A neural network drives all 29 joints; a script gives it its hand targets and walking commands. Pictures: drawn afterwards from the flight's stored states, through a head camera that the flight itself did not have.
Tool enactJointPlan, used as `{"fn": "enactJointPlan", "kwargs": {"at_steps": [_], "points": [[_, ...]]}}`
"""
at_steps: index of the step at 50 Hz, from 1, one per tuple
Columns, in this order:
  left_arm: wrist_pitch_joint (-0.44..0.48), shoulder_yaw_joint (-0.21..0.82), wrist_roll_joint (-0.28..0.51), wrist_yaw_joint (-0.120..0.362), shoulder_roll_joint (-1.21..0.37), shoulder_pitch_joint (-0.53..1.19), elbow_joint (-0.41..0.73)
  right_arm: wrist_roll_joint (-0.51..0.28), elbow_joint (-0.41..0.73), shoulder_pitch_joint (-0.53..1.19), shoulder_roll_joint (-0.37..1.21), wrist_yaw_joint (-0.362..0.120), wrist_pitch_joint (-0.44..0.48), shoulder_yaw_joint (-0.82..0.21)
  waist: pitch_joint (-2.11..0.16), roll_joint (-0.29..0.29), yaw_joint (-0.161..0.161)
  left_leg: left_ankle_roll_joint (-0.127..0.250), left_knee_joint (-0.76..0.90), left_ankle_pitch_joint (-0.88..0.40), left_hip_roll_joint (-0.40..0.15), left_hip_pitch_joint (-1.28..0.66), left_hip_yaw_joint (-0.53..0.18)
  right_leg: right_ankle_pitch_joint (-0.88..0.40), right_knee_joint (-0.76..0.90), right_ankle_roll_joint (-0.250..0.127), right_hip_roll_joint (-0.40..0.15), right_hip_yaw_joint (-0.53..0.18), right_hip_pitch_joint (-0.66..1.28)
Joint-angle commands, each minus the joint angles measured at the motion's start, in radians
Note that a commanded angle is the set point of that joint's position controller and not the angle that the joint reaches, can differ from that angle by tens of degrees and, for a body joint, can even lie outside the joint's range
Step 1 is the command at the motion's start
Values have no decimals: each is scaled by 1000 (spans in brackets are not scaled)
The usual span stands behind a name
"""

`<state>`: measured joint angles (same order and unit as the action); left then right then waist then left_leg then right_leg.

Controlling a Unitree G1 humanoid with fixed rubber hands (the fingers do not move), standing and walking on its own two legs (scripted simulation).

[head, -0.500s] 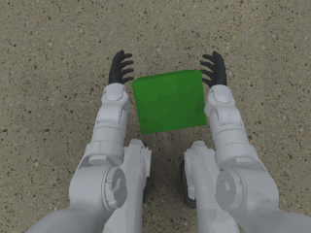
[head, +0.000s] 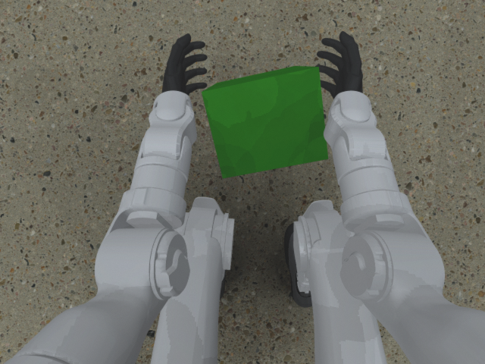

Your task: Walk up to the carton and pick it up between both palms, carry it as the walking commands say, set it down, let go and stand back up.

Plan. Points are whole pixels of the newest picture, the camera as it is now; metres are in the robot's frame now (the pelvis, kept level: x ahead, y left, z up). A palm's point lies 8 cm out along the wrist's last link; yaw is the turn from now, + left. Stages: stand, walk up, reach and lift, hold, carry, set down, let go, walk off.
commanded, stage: set down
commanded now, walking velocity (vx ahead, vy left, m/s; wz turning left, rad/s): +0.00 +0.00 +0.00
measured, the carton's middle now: (263, 114) +0.48 +0.01 -0.24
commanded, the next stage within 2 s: none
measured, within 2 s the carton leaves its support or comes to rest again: neither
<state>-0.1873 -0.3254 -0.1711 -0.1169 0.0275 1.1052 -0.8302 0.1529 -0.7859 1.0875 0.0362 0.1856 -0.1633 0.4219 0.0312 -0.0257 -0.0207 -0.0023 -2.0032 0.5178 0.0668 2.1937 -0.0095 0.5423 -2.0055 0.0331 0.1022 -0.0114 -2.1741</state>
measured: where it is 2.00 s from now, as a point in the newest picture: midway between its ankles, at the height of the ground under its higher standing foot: (257, 276)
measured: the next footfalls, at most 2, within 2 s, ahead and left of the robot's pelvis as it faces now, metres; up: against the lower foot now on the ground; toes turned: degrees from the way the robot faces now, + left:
none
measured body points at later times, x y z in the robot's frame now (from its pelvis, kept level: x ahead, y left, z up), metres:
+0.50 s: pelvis +0.00 +0.00 -0.04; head +0.32 +0.03 +0.27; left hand +0.52 +0.14 -0.18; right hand +0.53 -0.12 -0.17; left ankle +0.12 +0.11 -0.39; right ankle +0.11 -0.11 -0.39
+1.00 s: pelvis +0.00 -0.01 -0.04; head +0.33 +0.01 +0.26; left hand +0.53 +0.13 -0.18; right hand +0.54 -0.12 -0.18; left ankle +0.12 +0.11 -0.39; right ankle +0.11 -0.11 -0.39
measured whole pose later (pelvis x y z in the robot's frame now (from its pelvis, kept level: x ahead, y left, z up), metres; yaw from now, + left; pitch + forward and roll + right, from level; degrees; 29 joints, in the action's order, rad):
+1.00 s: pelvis +0.00 -0.01 -0.04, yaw -1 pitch +41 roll +0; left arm -0.15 -0.40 -0.25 0.01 0.07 1.27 -0.92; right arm 0.17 -0.92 1.26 -0.05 0.11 -0.15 0.47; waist 0.11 -0.06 -0.04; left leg -0.02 -2.13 0.54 0.04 2.31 -0.01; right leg 0.53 -2.13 0.03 0.15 0.00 -2.31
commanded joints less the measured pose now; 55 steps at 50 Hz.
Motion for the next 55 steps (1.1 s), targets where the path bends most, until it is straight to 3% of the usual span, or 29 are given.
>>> {"fn": "enactJointPlan", "kwargs": {"at_steps": [1, 14, 20, 40, 55], "points": [[39, 428, 100, 191, -932, 586, 29, -84, -36, 580, 936, -214, 12, -463, -1047, 23, -12, -11, 157, -193, 113, -606, 29, -164, 145, -3, 118, 47, 477], [71, 455, 156, 182, -857, 665, 28, -115, -83, 606, 883, -226, 30, -457, -1005, 27, -11, -11, 60, -240, 103, -584, 25, -195, 42, -5, 114, 49, 414], [57, 369, 94, 199, -832, 598, -54, -105, -139, 589, 897, -253, 13, -404, -890, 7, -49, 2, 56, -198, 93, -525, 33, -156, 39, -7, 114, 52, 356], [37, 217, -6, 247, -706, 529, -148, -40, -240, 570, 826, -258, -5, -299, -765, -43, -101, 18, 54, -114, 64, -386, 43, -86, 65, -6, 109, 36, 300], [43, 154, -49, 252, -628, 444, -196, -26, -276, 516, 758, -250, 8, -271, -724, -51, -118, 20, 47, -130, 56, -354, 38, -104, 71, 4, 110, 25, 266]]}}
